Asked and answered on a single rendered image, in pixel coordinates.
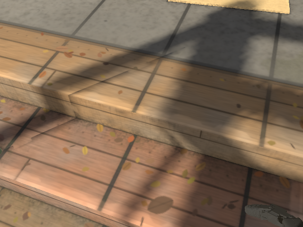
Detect stairs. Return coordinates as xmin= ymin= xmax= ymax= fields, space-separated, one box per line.
xmin=0 ymin=77 xmax=303 ymax=227

